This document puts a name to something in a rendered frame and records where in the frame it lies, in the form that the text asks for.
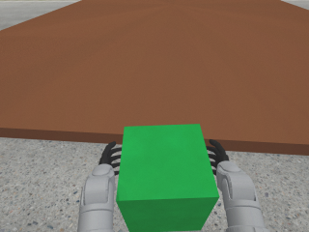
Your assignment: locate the robot right forearm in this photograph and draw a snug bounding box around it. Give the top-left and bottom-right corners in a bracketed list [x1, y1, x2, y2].
[216, 160, 270, 232]

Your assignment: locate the robot left forearm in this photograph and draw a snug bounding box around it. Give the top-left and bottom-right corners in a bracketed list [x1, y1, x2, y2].
[77, 163, 116, 232]

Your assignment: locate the robot left hand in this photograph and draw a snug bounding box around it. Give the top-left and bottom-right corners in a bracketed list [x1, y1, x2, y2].
[98, 141, 122, 176]

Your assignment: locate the carton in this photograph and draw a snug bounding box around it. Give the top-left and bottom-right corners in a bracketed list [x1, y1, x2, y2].
[116, 124, 220, 232]

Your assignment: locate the robot right hand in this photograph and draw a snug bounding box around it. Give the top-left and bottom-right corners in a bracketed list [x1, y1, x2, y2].
[206, 139, 229, 176]

